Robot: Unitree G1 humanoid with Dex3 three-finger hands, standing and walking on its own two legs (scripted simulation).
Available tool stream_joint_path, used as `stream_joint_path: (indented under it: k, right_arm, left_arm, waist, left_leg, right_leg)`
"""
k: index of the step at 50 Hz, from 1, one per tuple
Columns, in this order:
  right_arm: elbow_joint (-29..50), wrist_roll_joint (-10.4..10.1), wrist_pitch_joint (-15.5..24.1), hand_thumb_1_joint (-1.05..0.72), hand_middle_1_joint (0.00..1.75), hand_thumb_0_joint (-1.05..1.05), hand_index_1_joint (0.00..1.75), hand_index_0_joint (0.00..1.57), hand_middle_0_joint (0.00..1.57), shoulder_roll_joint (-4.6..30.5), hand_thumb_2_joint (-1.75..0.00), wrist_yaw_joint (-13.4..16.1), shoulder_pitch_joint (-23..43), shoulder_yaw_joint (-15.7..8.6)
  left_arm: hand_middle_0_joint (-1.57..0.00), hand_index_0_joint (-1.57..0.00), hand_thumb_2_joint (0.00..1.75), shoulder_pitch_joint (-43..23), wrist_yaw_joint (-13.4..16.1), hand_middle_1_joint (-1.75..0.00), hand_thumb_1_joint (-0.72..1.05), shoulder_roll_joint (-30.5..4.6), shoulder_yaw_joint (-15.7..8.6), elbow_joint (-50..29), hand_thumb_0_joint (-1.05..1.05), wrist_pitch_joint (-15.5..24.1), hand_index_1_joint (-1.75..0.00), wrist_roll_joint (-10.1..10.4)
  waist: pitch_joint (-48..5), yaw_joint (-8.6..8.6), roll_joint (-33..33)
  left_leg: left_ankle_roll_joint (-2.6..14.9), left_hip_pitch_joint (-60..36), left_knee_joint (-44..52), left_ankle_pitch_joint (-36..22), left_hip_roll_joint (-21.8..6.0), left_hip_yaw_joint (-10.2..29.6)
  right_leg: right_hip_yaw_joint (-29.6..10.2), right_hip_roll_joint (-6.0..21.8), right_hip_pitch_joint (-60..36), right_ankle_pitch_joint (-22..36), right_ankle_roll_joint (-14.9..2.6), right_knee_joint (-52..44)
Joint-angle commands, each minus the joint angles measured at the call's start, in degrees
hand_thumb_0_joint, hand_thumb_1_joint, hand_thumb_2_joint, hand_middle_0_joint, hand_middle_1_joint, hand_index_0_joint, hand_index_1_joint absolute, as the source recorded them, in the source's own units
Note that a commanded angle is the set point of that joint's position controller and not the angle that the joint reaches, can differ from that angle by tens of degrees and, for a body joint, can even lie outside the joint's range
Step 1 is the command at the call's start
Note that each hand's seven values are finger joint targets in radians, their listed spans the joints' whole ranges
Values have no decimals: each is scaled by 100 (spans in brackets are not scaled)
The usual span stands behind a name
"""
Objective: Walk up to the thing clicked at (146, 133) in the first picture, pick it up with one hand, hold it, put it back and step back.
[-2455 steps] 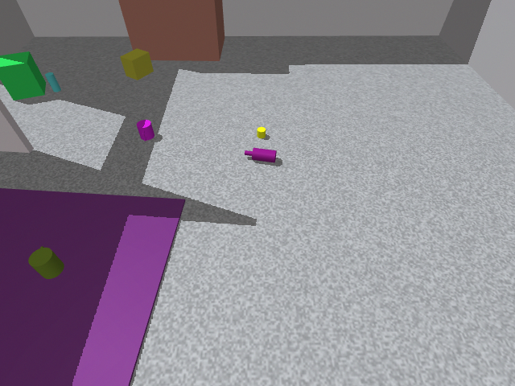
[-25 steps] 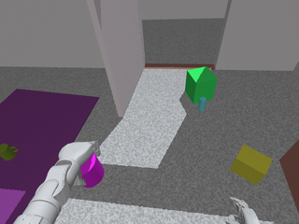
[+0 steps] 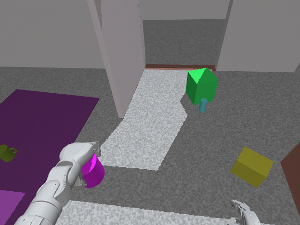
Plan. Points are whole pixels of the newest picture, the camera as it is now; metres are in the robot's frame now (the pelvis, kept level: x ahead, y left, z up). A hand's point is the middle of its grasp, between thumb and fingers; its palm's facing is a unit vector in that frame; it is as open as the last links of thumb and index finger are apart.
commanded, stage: crouch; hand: left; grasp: from above
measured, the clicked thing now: (82, 168) +0.32 +0.24 -0.06
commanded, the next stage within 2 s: none
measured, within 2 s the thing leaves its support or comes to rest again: neither
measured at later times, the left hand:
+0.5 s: hand (88, 179) +0.30 +0.23 -0.11, palm faces -0.45 +0.00 -0.89, open 11.2 cm
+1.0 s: hand (105, 185) +0.38 +0.24 -0.36, palm faces -0.43 +0.01 -0.90, open 11.1 cm
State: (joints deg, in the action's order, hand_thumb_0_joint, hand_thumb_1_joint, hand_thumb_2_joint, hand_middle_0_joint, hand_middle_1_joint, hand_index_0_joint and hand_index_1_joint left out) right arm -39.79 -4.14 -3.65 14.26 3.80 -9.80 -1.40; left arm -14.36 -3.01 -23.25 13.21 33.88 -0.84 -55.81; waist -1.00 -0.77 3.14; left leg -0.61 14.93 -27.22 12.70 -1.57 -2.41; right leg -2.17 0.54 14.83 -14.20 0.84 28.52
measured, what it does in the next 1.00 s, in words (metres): lowers itself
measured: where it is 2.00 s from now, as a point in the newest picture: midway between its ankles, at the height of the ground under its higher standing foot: outside the picture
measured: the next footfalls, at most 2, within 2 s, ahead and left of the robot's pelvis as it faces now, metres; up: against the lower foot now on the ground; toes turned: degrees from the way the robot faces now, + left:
none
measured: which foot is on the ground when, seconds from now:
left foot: down 0.00-1.00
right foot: down 0.00-1.00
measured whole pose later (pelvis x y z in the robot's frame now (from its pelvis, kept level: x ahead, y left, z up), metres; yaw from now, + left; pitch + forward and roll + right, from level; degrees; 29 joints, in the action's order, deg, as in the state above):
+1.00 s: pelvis -0.06 +0.02 -0.24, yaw -1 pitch +33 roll -4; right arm -43.0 2.6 0.3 12.3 0.4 -14.2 -2.6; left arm -46.4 18.7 -27.9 2.7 73.5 2.4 -66.1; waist -11.2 9.7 3.4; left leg 0.9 98.8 -99.2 34.0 -1.9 1.8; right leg -0.2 -0.3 95.5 -35.3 2.3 97.2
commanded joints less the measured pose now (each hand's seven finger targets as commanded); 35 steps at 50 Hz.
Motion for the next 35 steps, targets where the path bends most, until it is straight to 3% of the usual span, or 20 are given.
stream_joint_path:
  k: [1,4,6,9,13,16,21,23,26,28,31,32,34,35]
  right_arm:
    - [878,-6,221,-91,30,0,30,20,20,690,-90,31,582,-230]
    - [871,-4,206,-93,30,0,30,20,20,703,-92,36,558,-229]
    - [856,2,201,-90,30,0,30,20,20,692,-90,48,536,-222]
    - [839,7,195,-90,30,0,30,20,20,694,-90,46,490,-223]
    - [765,48,150,-90,30,0,30,20,20,683,-90,24,401,-251]
    - [652,91,118,-90,30,0,30,20,20,695,-90,-13,294,-281]
    - [366,239,128,-90,30,0,30,20,20,809,-90,-120,-65,-410]
    - [303,301,166,-90,30,0,30,20,20,817,-90,-181,-215,-462]
    - [306,385,230,-91,30,0,30,20,20,887,-90,-245,-394,-531]
    - [327,411,254,-91,30,0,30,20,20,927,-90,-269,-534,-550]
    - [283,463,310,-90,30,0,30,20,20,927,-90,-265,-664,-557]
    - [269,479,338,-90,30,0,30,20,20,965,-90,-253,-724,-574]
    - [232,524,399,-90,30,0,30,20,20,956,-90,-246,-803,-577]
    - [266,538,426,-90,30,0,30,20,20,988,-90,-238,-817,-592]
  left_arm:
    - [-69,-75,98,-1747,189,-115,40,-1140,-605,-1110,0,-10,-108,-22]
    - [-74,-83,89,-1830,171,-117,49,-1129,-560,-1079,0,19,-108,-10]
    - [-67,-73,101,-1920,225,-117,38,-1263,-708,-971,0,58,-110,-60]
    - [-64,-70,104,-1758,323,-119,36,-1092,-617,-798,0,113,-113,-81]
    - [-67,-72,107,-1611,582,-118,36,-871,-540,-295,0,234,-113,-178]
    - [-70,-74,108,-1791,923,-115,37,-845,-538,244,0,325,-111,-361]
    - [-64,-70,102,-2748,1589,-117,32,-900,-575,831,0,395,-111,-652]
    - [-64,-70,103,-2697,1848,-118,32,-716,-519,1495,0,409,-112,-815]
    - [-64,-70,99,-3524,2164,-117,32,-934,-636,1609,0,493,-111,-989]
    - [-65,-71,98,-3559,2313,-116,34,-929,-679,2029,0,457,-109,-1103]
    - [-64,-70,99,-3928,2467,-116,33,-981,-750,2487,0,399,-109,-1115]
    - [-64,-71,96,-4075,2508,-117,34,-1212,-852,2560,0,383,-110,-1137]
    - [-64,-70,98,-4116,2547,-116,34,-1083,-831,2878,0,325,-109,-1090]
    - [-63,-70,99,-4420,2569,-118,33,-1309,-925,2637,0,321,-111,-1092]
  waist:
    - [-1293,-38,-259]
    - [-1280,4,-314]
    - [-1264,-3,-185]
    - [-1196,44,-420]
    - [-1028,148,-642]
    - [-954,230,-608]
    - [-1577,424,-334]
    - [-1690,484,-352]
    - [-2469,571,-41]
    - [-2612,638,-86]
    - [-2910,693,92]
    - [-3078,667,155]
    - [-3322,725,55]
    - [-3579,727,277]
  left_leg:
    - [130,-702,275,-992,204,-21]
    - [147,-728,268,-1004,205,-21]
    - [145,-724,279,-950,214,-29]
    - [175,-661,213,-934,239,-43]
    - [165,-462,69,-882,245,-17]
    - [140,-91,-207,-710,269,-14]
    - [74,714,-1272,-700,233,-3]
    - [46,1386,-1882,-518,242,25]
    - [66,2088,-2824,-389,178,56]
    - [92,2691,-3241,-134,191,82]
    - [90,3398,-3741,227,190,139]
    - [100,3625,-3939,337,203,129]
    - [120,4120,-4322,503,179,224]
    - [101,4239,-4469,664,169,263]
  right_leg:
    - [161,-219,-123,859,-119,-466]
    - [143,-210,-122,892,-102,-478]
    - [135,-201,-102,841,-112,-490]
    - [130,-175,-47,868,-77,-504]
    - [156,-169,171,838,-70,-388]
    - [158,-147,522,694,-87,-138]
    - [169,-167,1449,743,-107,829]
    - [193,-168,2041,582,-137,1408]
    - [195,-199,2999,414,-174,2270]
    - [225,-203,3417,199,-177,2659]
    - [303,-229,4119,-135,-221,3253]
    - [315,-225,4256,-235,-226,3425]
    - [372,-251,4669,-396,-243,3863]
    - [371,-229,4886,-517,-260,4065]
